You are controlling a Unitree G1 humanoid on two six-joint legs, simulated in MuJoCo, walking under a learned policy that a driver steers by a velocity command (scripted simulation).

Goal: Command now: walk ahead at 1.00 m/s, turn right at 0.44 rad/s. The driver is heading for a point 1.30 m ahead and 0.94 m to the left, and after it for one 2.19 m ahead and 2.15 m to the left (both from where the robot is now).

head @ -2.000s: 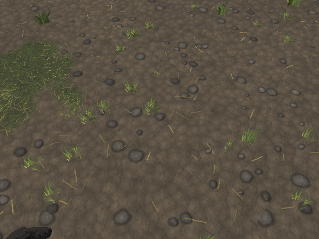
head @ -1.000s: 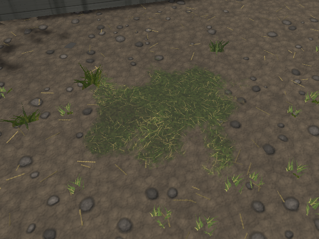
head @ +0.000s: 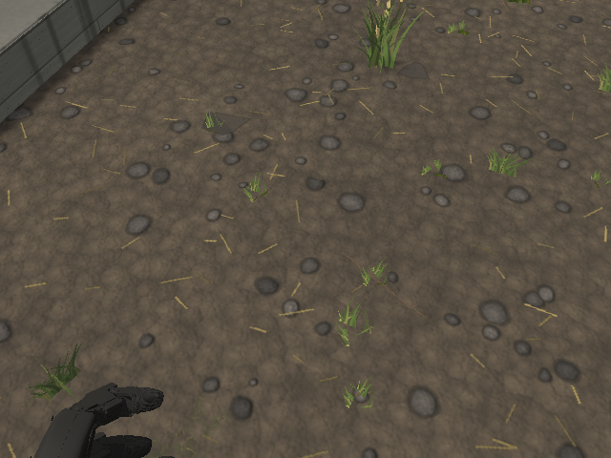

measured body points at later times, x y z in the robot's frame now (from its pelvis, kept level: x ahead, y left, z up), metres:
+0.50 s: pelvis +0.46 +0.08 +0.01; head +0.48 +0.08 +0.46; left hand +0.47 +0.36 -0.11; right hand +0.60 -0.18 -0.11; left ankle +0.54 +0.12 -0.70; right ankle +0.25 -0.06 -0.55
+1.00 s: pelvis +0.91 +0.19 +0.04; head +0.94 +0.21 +0.49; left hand +0.82 +0.49 -0.06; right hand +1.20 +0.03 -0.07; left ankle +0.77 +0.20 -0.58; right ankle +1.01 +0.10 -0.69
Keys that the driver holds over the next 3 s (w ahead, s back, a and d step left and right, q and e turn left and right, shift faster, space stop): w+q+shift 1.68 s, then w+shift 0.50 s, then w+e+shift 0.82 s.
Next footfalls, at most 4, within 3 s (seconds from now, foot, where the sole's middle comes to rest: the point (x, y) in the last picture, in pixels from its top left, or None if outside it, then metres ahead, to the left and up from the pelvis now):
0.42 left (241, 406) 0.58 0.13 -0.73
0.84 right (247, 238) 1.04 0.12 -0.73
1.30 left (96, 201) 1.19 0.54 -0.73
1.68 right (29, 132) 1.49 0.80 -0.73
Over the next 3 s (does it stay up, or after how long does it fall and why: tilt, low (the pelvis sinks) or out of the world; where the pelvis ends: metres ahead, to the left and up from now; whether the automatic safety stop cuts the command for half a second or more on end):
stays up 1.34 1.85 0.21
